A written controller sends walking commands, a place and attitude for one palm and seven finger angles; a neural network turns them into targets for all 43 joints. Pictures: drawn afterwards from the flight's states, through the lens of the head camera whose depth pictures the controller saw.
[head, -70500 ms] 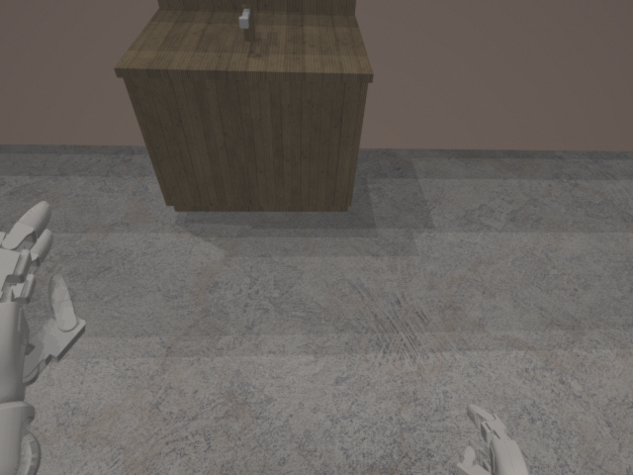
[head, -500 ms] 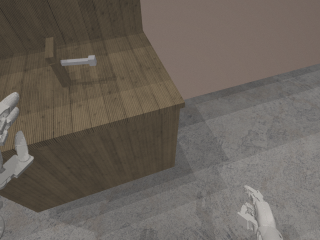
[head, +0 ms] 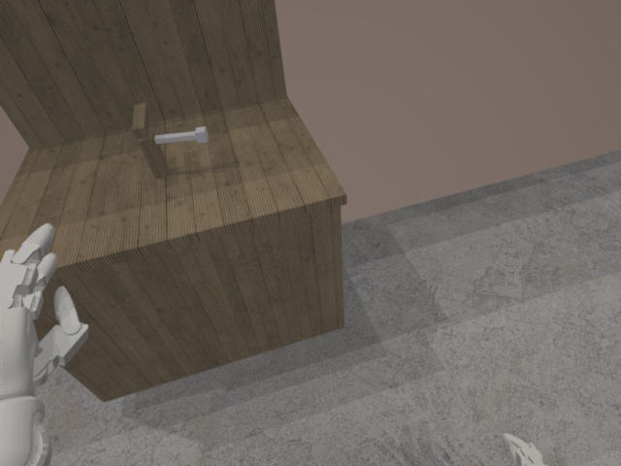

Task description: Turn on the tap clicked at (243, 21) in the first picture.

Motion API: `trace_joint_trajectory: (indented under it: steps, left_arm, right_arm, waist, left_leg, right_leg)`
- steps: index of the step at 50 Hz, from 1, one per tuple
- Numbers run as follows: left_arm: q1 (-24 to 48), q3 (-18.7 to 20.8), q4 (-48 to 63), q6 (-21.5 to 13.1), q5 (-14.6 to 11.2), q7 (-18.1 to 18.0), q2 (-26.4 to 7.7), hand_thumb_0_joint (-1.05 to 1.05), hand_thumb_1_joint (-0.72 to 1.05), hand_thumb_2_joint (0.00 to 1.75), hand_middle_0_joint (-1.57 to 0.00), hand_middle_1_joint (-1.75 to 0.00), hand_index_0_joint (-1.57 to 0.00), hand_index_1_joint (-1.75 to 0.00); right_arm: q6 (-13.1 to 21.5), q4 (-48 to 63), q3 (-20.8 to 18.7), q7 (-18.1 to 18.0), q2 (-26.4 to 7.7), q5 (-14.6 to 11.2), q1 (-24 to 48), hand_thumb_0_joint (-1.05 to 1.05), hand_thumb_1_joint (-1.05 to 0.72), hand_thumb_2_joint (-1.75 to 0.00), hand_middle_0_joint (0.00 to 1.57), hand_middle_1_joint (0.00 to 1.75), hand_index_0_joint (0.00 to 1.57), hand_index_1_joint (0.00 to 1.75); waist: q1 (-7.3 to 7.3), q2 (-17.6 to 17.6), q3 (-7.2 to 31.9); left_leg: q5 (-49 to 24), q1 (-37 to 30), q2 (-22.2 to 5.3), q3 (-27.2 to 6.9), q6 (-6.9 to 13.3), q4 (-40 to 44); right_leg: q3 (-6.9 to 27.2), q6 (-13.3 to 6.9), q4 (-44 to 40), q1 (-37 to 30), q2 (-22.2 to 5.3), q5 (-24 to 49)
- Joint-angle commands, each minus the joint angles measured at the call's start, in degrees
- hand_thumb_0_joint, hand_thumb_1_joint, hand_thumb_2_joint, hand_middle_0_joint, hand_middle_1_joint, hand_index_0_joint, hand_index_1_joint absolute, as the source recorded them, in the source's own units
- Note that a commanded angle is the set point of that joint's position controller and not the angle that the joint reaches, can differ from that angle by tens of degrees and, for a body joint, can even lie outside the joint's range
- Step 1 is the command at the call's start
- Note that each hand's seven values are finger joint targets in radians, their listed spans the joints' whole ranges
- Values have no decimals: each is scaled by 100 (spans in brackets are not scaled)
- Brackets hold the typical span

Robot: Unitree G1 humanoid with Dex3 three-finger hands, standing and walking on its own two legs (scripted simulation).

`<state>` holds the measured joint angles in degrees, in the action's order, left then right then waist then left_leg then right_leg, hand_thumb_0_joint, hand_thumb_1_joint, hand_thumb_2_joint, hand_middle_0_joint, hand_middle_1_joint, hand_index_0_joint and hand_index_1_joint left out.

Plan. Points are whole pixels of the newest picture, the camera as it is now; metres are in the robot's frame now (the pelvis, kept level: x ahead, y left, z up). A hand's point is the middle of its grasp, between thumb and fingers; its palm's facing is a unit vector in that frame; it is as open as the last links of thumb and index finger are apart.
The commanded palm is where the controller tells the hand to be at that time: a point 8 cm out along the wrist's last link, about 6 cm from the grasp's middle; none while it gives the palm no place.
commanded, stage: stop stepping back and stand still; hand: left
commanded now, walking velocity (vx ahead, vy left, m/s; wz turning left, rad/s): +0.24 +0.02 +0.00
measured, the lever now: (201, 134) +0.86 +0.29 +0.03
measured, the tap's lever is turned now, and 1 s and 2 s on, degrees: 77 77 77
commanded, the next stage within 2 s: stand and check the lever's angle in 0.46 s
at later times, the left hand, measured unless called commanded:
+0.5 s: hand (91, 384) +0.17 +0.19 +0.17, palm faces +0.39 -0.80 -0.45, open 7.4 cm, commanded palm +0.10 +0.25 +0.17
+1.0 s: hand (70, 335) +0.21 +0.23 +0.17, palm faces +0.42 -0.79 -0.44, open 7.4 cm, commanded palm +0.16 +0.27 +0.17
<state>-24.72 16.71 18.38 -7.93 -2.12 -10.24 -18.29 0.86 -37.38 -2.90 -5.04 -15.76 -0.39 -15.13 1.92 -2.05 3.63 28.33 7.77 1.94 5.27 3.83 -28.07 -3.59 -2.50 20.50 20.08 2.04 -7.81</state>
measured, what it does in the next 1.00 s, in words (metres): steps on the spot: left foot, then right foot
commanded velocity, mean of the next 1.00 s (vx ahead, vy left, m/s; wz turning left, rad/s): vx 0.07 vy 0.05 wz -0.04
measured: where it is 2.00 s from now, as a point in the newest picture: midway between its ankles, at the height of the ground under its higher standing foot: outside the picture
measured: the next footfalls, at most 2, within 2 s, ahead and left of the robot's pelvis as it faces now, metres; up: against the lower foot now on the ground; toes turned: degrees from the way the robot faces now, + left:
left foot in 0.02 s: -0.01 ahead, +0.14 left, +0.00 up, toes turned +6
right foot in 0.24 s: +0.03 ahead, -0.12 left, +0.00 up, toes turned +2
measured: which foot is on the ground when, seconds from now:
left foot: up 0.00-0.00, down 0.02-0.22, up 0.24-0.54, down 0.56-1.00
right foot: down 0.00-0.02, up 0.04-0.22, down 0.24-1.00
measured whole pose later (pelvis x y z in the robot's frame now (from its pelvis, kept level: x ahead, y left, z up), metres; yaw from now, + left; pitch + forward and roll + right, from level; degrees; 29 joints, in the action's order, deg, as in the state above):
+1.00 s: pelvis +0.01 -0.01 -0.01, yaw +1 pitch +0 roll +0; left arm -27.5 20.4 28.9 -10.0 -2.7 -9.3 -22.1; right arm 5.0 -33.8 0.2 -3.8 -10.3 -0.7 -9.1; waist -0.4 -2.1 -2.3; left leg 16.6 11.4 -1.8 4.0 0.0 -28.2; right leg 0.1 -0.9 27.4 11.4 1.4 -15.8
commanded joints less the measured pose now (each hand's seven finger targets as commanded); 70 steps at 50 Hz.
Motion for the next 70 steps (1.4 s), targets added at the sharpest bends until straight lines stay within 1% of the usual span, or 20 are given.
trace_joint_trajectory:
  steps: [1, 2, 3, 5, 8, 10, 11, 12, 14, 18, 24, 26, 28, 29, 34, 36, 39, 55, 65, 70]
  left_arm:
    - [170, 966, 1697, -452, 30, -108, -1353, 0, 90, 90, -20, -30, -20, -30]
    - [232, 1253, 1690, -458, 112, -70, -1566, 0, 90, 90, -20, -30, -20, -30]
    - [156, 1519, 1837, -519, 174, 19, -1776, 0, 90, 90, -20, -30, -20, -30]
    - [43, 1393, 1824, -527, 37, -18, -1588, 0, 90, 90, -20, -30, -20, -30]
    - [-180, 993, 1061, -401, -100, 41, -1117, 0, 90, 90, -20, -30, -20, -30]
    - [675, 676, 924, -349, 13, 58, -951, 0, 90, 90, -20, -30, -20, -30]
    - [960, 647, 796, -305, 47, 61, -1082, 0, 90, 90, -20, -30, -20, -30]
    - [1207, 714, 684, -295, 3, 111, -1248, 0, 90, 90, -20, -30, -20, -30]
    - [1666, 384, 895, -503, 57, 271, -1016, 0, 90, 90, -20, -30, -20, -30]
    - [1174, 842, 1752, -743, -4, 170, -1501, 0, 90, 90, -20, -30, -20, -30]
    - [-115, 1234, 2060, -773, -114, -80, -1435, 0, 90, 90, -20, -30, -20, -30]
    - [-434, 1131, 1781, -714, -156, -82, -1176, 0, 90, 90, -20, -30, -20, -30]
    - [-403, 1135, 1590, -677, -143, -89, -1060, 0, 90, 90, -20, -30, -20, -30]
    - [-281, 1200, 1447, -635, -116, -98, -1156, 0, 90, 90, -20, -30, -20, -30]
    - [167, 835, 1516, -533, 1, 14, -1019, 0, 90, 90, -20, -30, -20, -30]
    - [425, 660, 1912, -554, -12, 34, -1065, 0, 90, 90, -20, -30, -20, -30]
    - [551, 774, 2393, -571, -15, -12, -1244, 0, 90, 90, -20, -30, -20, -30]
    - [187, 723, 1826, -345, -99, 68, -983, 0, 90, 90, -20, -30, -20, -30]
    - [402, 1076, 2141, -376, -17, -113, -1417, 0, 90, 90, -20, -30, -20, -30]
    - [44, 1145, 1825, -471, -66, -75, -1297, 0, 90, 90, -20, -30, -20, -30]
  right_arm:
    - [513, 1072, -84, 118, -526, 115, 765, 0, -90, -90, 20, 30, 20, 30]
    - [603, 1048, -129, 165, -393, 147, 913, 0, -90, -90, 20, 30, 20, 30]
    - [635, 912, -190, 212, -329, 135, 1008, 0, -90, -90, 20, 30, 20, 30]
    - [716, 800, -192, 197, -369, -9, 688, 0, -90, -90, 20, 30, 20, 30]
    - [681, 783, -43, 17, -343, -40, 862, 0, -90, -90, 20, 30, 20, 30]
    - [701, 717, 32, -84, -238, -6, 921, 0, -90, -90, 20, 30, 20, 30]
    - [717, 654, -40, -48, -202, -39, 986, 0, -90, -90, 20, 30, 20, 30]
    - [806, 706, -167, 1, -456, -52, 1036, 0, -90, -90, 20, 30, 20, 30]
    - [891, 512, -150, 102, -338, 23, 761, 0, -90, -90, 20, 30, 20, 30]
    - [766, 640, -139, 161, -313, -33, 946, 0, -90, -90, 20, 30, 20, 30]
    - [767, 897, -101, 107, -92, 9, 939, 0, -90, -90, 20, 30, 20, 30]
    - [731, 963, -123, 102, -198, -27, 791, 0, -90, -90, 20, 30, 20, 30]
    - [670, 1027, -137, 101, -404, -50, 796, 0, -90, -90, 20, 30, 20, 30]
    - [652, 1041, -104, 95, -372, -90, 794, 0, -90, -90, 20, 30, 20, 30]
    - [750, 963, -33, 57, -297, -81, 821, 0, -90, -90, 20, 30, 20, 30]
    - [831, 985, -93, 96, -335, -57, 844, 0, -90, -90, 20, 30, 20, 30]
    - [869, 1037, -73, 103, -303, -26, 826, 0, -90, -90, 20, 30, 20, 30]
    - [604, 1179, 10, 46, -285, -39, 930, 0, -90, -90, 20, 30, 20, 30]
    - [572, 1106, 33, -16, -218, 36, 989, 0, -90, -90, 20, 30, 20, 30]
    - [609, 1052, -22, 54, -246, -12, 789, 0, -90, -90, 20, 30, 20, 30]
  waist:
    - [-59, -2007, -342]
    - [-184, -1466, -437]
    - [-359, -836, -55]
    - [-207, -555, -410]
    - [-258, -1148, -805]
    - [-308, -24, -965]
    - [-324, 2120, -810]
    - [-291, 2801, -814]
    - [-12, 1223, -516]
    - [-86, 843, -324]
    - [-252, 690, -18]
    - [-193, 150, -2]
    - [-217, -862, -74]
    - [-218, -659, -117]
    - [-196, -166, -258]
    - [-145, 488, 157]
    - [-188, 319, 640]
    - [-186, -42, 400]
    - [-154, 122, -283]
    - [-90, 366, 109]
  left_leg:
    - [2135, 968, -2268, -2811, 1025, 2199]
    - [1267, 1905, -2465, -2645, 1125, 2128]
    - [-4, 1624, -1950, -1463, 803, 1591]
    - [741, 910, -1680, -1444, 734, 1489]
    - [1270, 2085, -1533, -1003, 410, 1289]
    - [1124, 2636, -873, -397, 71, -699]
    - [758, 3132, -260, -84, -48, -2890]
    - [297, 3470, -23, -778, -211, -4226]
    - [-870, 2912, -298, -1057, -349, -4478]
    - [-1397, 2176, -391, -623, -403, -3346]
    - [-1022, 617, -191, 128, -267, -470]
    - [-879, 71, -346, -245, -181, 318]
    - [-650, 56, -1393, -1800, 267, 937]
    - [-909, 377, -1646, -2089, 399, 1128]
    - [-1847, 1005, -801, -767, -66, 260]
    - [-2545, 724, -569, -464, -287, -376]
    - [-3160, 330, -522, -399, -297, -164]
    - [-3124, -20, -971, -345, -369, 352]
    - [-142, 1079, -538, -321, -85, -256]
    - [-1402, 638, -520, -242, -119, -262]
  right_leg:
    - [205, 496, 4089, 628, 1, -1819]
    - [834, 295, 5687, 668, -164, -1693]
    - [643, 292, 5734, 530, -218, -1563]
    - [487, 338, 4616, 1454, -380, -1393]
    - [151, 242, 2410, -277, -375, -1870]
    - [328, 191, 611, -1194, -165, -2131]
    - [2436, -136, -510, -1166, -1286, -3077]
    - [4466, -288, -1479, -618, -2201, -3732]
    - [3597, -316, -1066, -473, -1928, -3070]
    - [1900, -333, -675, -554, -1683, -1386]
    - [1474, -437, -527, -567, -1563, -1953]
    - [1211, -176, 193, -373, -1160, -1809]
    - [550, 235, 1201, 85, -354, -1374]
    - [309, 352, 1544, -99, -225, -1375]
    - [670, 242, 498, -997, -420, 244]
    - [1256, 42, 446, -1321, -901, 1793]
    - [1011, 43, 753, -1738, -922, 2724]
    - [771, 206, 489, -989, -333, 1293]
    - [1631, -333, 57, -608, -890, -1814]
    - [1431, -337, 813, -1033, -1063, -14]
